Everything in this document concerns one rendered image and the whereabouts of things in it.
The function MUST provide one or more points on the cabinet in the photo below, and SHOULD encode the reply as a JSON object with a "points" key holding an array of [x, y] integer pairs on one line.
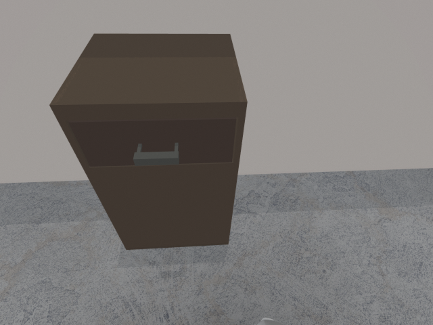
{"points": [[159, 76]]}

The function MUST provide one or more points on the drawer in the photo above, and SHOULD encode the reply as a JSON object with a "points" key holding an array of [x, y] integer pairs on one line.
{"points": [[114, 142]]}

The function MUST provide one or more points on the handle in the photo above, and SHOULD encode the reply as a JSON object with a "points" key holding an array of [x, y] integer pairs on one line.
{"points": [[156, 158]]}

